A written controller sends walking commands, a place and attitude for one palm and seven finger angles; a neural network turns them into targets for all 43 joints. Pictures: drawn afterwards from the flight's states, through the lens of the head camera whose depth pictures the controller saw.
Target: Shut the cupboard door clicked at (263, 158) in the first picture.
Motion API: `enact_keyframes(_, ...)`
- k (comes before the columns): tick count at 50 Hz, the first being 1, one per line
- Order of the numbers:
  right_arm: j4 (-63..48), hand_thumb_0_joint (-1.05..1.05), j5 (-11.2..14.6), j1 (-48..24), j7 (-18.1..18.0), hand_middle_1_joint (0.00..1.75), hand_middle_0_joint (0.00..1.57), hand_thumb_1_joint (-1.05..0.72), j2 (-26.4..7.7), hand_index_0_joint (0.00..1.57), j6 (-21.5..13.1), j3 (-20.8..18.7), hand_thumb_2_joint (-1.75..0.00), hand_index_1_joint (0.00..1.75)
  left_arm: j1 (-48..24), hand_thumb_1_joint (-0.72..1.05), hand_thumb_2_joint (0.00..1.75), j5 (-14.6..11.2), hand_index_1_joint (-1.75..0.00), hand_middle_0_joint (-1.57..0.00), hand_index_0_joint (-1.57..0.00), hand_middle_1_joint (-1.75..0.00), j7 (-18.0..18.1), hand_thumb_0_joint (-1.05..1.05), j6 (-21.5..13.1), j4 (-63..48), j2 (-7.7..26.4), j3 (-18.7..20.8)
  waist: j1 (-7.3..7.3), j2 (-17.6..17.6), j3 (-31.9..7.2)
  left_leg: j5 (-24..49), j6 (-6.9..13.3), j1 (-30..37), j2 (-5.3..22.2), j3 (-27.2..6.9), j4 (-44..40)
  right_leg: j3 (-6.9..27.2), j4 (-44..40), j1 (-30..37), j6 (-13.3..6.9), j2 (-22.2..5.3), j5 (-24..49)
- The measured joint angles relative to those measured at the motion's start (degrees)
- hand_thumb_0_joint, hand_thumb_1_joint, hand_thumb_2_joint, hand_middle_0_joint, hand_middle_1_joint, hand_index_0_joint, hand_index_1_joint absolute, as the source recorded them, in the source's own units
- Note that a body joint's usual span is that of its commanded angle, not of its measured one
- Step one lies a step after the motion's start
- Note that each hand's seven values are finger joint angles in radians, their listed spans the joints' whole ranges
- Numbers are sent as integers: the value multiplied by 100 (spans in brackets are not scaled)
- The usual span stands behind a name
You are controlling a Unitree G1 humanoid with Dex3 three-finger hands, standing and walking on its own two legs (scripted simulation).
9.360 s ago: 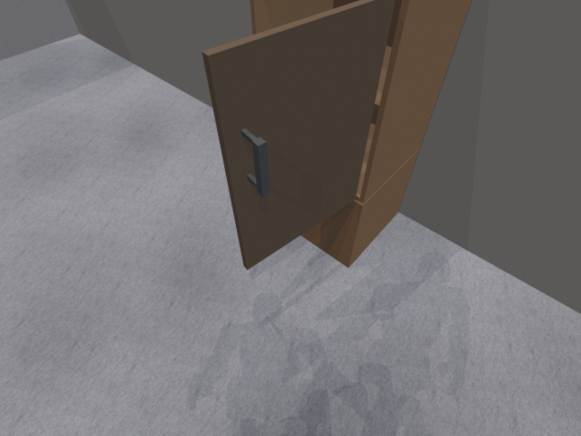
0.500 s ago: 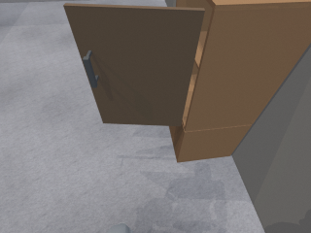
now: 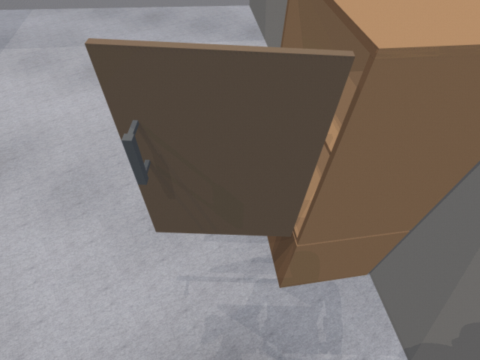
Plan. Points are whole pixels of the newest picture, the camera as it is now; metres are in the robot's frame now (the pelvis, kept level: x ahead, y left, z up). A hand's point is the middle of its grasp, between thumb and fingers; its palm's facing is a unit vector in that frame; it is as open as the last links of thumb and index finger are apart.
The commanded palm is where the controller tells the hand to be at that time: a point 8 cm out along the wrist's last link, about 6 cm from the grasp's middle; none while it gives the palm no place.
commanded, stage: come to a stop and stand still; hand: left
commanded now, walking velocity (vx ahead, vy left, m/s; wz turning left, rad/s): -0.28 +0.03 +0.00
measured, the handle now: (138, 153) +0.48 +0.24 +0.04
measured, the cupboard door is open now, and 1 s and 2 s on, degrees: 80 80 80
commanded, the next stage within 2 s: look again from close up in 1.00 s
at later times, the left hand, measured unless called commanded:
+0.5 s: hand out of the picture +0.05 +0.21 -0.17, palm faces +0.07 -0.98 -0.19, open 7.4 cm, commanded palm none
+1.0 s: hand out of the picture -0.02 +0.16 -0.17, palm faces +0.04 -0.98 -0.18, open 7.3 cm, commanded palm none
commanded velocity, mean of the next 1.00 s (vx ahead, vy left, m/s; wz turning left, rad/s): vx -0.04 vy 0.01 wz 0.00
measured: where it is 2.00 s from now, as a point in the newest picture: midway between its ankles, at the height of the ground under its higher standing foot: outside the picture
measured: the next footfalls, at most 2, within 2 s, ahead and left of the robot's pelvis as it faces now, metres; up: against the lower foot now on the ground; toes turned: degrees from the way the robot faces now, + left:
right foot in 0.58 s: -0.02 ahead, -0.11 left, +0.00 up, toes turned -2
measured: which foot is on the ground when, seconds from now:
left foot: down 0.00-1.00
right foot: down 0.00-0.32, up 0.34-0.56, down 0.58-1.00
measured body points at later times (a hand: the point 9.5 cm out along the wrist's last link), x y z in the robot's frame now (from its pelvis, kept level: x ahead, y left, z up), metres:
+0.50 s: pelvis -0.01 +0.02 +0.01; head +0.02 +0.04 +0.45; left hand +0.04 +0.26 -0.16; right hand +0.04 -0.21 -0.14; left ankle -0.02 +0.11 -0.73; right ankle -0.05 -0.12 -0.70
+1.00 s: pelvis -0.03 -0.01 +0.01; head -0.01 +0.00 +0.46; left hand -0.02 +0.21 -0.15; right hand -0.04 -0.23 -0.15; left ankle -0.02 +0.11 -0.73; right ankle -0.07 -0.12 -0.73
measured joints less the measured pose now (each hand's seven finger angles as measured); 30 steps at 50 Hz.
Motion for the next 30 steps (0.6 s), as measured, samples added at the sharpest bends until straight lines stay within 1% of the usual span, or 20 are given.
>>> enact_keyframes(2,-25,1,24,-38,4,30,20,-92,-25,20,88,-61,-89,30,-57,92,90,12,-30,-20,-20,-30,0,1,44,-47,-7,-10,-57,105,29,-173,-50,-72,79,26,221,16,85,-6,-65,67,-414)
enact_keyframes(4,-92,1,43,-82,3,30,20,-92,-61,20,153,-118,-89,30,-132,92,90,9,-30,-20,-20,-30,18,0,59,-99,-17,-18,-155,198,79,-238,-108,-212,137,-12,457,-14,177,-57,-108,103,-608)
enact_keyframes(5,-127,1,57,-96,7,30,20,-92,-82,20,180,-138,-89,30,-182,92,90,3,-30,-20,-20,-30,34,0,55,-124,-25,-18,-196,228,116,-308,-173,-318,140,-89,697,-47,197,-63,-127,107,-631)
enact_keyframes(6,-153,1,70,-112,10,30,20,-92,-105,20,211,-155,-89,30,-238,91,90,0,-30,-20,-20,-30,54,0,45,-149,-39,-15,-213,246,157,-606,-227,-443,116,-199,1046,-78,194,-54,-144,105,-627)
enact_keyframes(8,-178,1,91,-164,5,29,20,-92,-149,20,292,-181,-89,30,-346,91,90,3,-30,-20,-20,-30,97,0,37,-214,-76,-3,-189,241,244,-1194,-297,-683,24,-428,1803,-116,116,1,-170,92,-578)
enact_keyframes(10,-193,1,100,-234,3,29,20,-92,-185,19,352,-193,-89,30,-411,91,90,10,-30,-20,-20,-30,125,0,45,-278,-106,12,-144,201,297,-1405,-354,-803,-35,-551,2142,-127,-26,69,-154,77,-486)
enact_keyframes(12,-232,1,96,-294,15,29,20,-91,-200,19,364,-190,-89,30,-427,91,90,17,-30,-20,-21,-30,127,0,57,-321,-106,23,-115,125,297,-1260,-405,-774,-41,-568,1924,-120,-142,97,-109,53,-397)
enact_keyframes(13,-259,1,92,-314,24,29,20,-91,-201,19,351,-187,-89,30,-421,90,90,18,-30,-20,-21,-30,124,0,64,-328,-96,28,-103,79,285,-1052,-417,-690,-33,-553,1609,-108,-157,89,-78,39,-373)
enact_keyframes(15,-339,1,71,-301,52,29,20,-91,-227,19,281,-169,-89,30,-372,90,90,-10,-30,-20,-21,-30,109,0,94,-332,-81,35,-104,54,224,-231,-386,-392,43,-536,631,-105,-43,10,-3,51,-400)
enact_keyframes(16,-371,1,42,-274,58,29,20,-91,-243,19,234,-166,-89,30,-350,90,90,-36,-30,-20,-21,-30,94,0,126,-329,-78,37,-109,64,176,-93,-241,-353,52,-552,444,-120,79,-69,37,56,-454)
enact_keyframes(18,-404,1,-29,-273,53,29,20,-91,-199,19,217,-125,-89,30,-312,90,90,-57,-30,-20,-21,-30,89,0,225,-300,-31,53,-64,-22,153,-142,-18,-391,15,-489,528,81,674,-267,58,110,-1226)
enact_keyframes(20,-444,1,-70,-248,14,29,20,-91,-151,19,182,-70,-89,30,-268,90,90,-50,-30,-20,-21,-30,79,0,299,-251,1,74,-53,-20,134,-106,59,-355,17,-493,412,289,1445,-427,41,244,-1640)
enact_keyframes(22,-450,1,-77,-231,-13,29,20,-91,-114,19,143,-24,-89,30,-221,90,90,-60,-30,-20,-20,-30,69,0,309,-201,15,87,-27,25,130,31,66,-291,25,-529,208,362,1807,-409,49,318,-1719)
enact_keyframes(23,-441,1,-75,-231,-17,29,20,-91,-100,19,130,-7,-89,30,-190,90,90,-64,-30,-20,-20,-30,65,0,301,-180,18,84,-11,53,127,101,64,-262,30,-546,111,355,1768,-324,56,325,-1732)
enact_keyframes(25,-408,1,-64,-245,-18,29,20,-91,-80,20,107,4,-89,30,-116,90,90,-73,-30,-20,-20,-30,57,0,281,-142,20,62,16,106,111,215,53,-225,34,-565,-47,302,1353,-52,68,302,-1685)
enact_keyframes(27,-361,1,-34,-263,-16,30,20,-92,-103,20,89,-13,-89,30,-17,90,90,-80,-30,-20,-20,-30,52,0,243,-100,18,32,43,148,72,278,28,-223,29,-554,-120,247,650,312,70,265,-1351)
enact_keyframes(28,-339,1,-12,-268,-5,30,20,-92,-112,20,83,-16,-89,30,42,90,90,-79,-30,-20,-20,-30,51,0,208,-80,28,15,56,144,49,278,9,-246,12,-537,-98,255,172,536,52,245,-990)
enact_keyframes(29,-324,1,15,-273,9,30,20,-92,-100,20,82,-17,-89,30,120,90,90,-73,-30,-20,-20,-30,55,0,158,-70,65,-2,74,68,10,260,-14,-292,-47,-478,-48,345,-279,729,8,186,-572)
enact_keyframes(30,-298,1,38,-309,29,30,20,-92,-98,20,90,-21,-89,30,174,90,90,-67,-30,-20,-20,-30,67,0,115,-16,83,-9,93,21,-7,234,-39,-334,-78,-413,7,414,-493,821,11,147,-738)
